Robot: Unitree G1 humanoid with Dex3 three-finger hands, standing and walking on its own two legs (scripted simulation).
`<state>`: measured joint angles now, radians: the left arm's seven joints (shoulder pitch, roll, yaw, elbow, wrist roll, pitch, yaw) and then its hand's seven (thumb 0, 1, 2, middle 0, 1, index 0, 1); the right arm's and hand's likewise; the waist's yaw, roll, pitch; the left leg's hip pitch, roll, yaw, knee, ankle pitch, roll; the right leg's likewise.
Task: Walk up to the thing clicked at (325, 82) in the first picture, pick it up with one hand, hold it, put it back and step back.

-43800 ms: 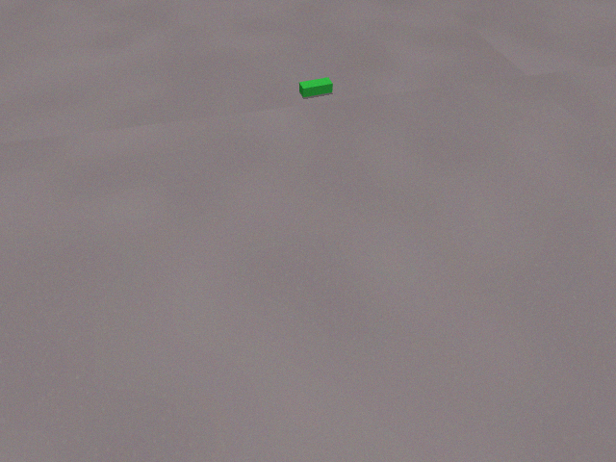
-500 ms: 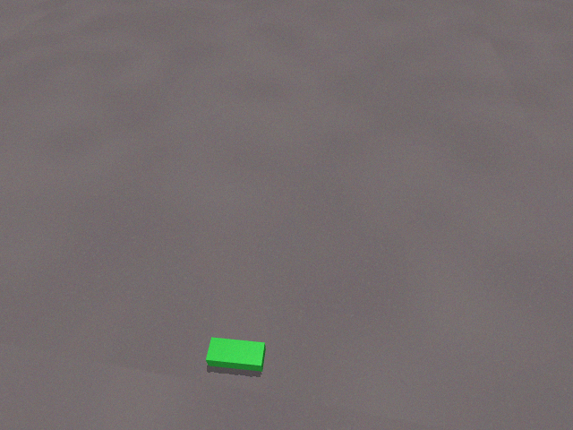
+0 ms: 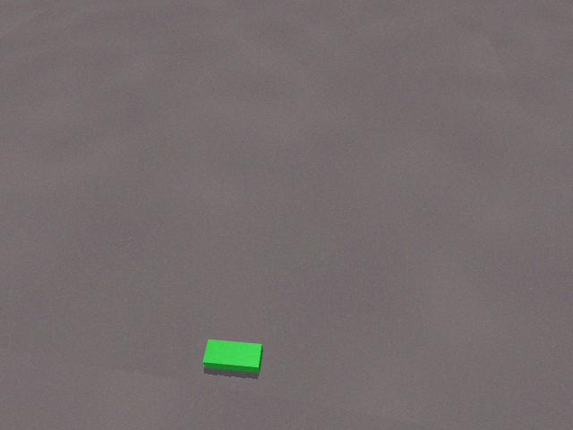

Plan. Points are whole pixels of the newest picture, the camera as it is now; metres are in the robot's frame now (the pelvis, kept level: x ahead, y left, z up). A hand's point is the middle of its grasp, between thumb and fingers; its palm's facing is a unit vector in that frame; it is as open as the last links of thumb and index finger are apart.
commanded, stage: stand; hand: left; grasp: from above
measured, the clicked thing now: (233, 355) +0.48 +0.20 -0.75
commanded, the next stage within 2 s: step back in 0.90 s
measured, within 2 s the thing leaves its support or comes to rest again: neither
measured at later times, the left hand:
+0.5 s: hand out of the picture +0.08 +0.24 -0.16, palm faces +0.02 -0.94 -0.34, open 7.4 cm
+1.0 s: hand out of the picture +0.08 +0.26 -0.16, palm faces +0.03 -0.93 -0.35, open 7.4 cm
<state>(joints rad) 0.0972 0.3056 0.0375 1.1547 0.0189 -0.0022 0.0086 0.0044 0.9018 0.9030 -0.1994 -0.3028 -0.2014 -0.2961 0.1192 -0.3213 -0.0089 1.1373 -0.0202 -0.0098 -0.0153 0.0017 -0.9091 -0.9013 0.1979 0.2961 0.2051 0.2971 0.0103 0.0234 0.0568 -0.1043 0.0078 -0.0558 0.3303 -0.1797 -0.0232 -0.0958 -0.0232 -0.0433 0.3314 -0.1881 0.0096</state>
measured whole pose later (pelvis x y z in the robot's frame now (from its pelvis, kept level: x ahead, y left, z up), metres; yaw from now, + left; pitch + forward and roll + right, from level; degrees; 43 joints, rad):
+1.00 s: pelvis +0.00 +0.00 +0.00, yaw +0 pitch -2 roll +0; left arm 0.09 0.33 0.06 1.08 0.00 0.00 0.00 0.00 0.90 0.90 -0.20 -0.30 -0.20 -0.30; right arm 0.08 -0.36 -0.02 1.08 0.00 0.02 0.00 0.00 -0.91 -0.90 0.20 0.30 0.21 0.30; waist 0.00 0.02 0.12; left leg -0.22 0.01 -0.06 0.50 -0.21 0.00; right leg -0.16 -0.02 -0.05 0.40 -0.21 0.00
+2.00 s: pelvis -0.23 +0.07 -0.03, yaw +0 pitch -2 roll +1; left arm 0.12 0.38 0.07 0.77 0.02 0.05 0.01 0.01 0.90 0.90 -0.20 -0.30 -0.20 -0.30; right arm 0.20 -0.40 -0.05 0.90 -0.02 0.02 -0.02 0.00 -0.91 -0.90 0.20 0.30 0.20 0.30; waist 0.01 -0.03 0.18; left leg -0.24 -0.06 -0.04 0.62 -0.35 0.01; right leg -0.38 -0.06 -0.01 0.69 -0.28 0.01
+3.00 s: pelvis -0.57 +0.03 -0.03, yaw -5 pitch -2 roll +0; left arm 0.19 0.40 0.08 0.86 0.02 0.06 -0.01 0.01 0.90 0.90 -0.20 -0.30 -0.20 -0.30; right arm 0.09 -0.38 -0.04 0.82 -0.04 0.03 -0.01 0.00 -0.90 -0.90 0.20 0.30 0.21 0.30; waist 0.03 -0.01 0.15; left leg -0.42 0.05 0.02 0.58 -0.14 0.01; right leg -0.25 0.02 0.06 0.78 -0.49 0.01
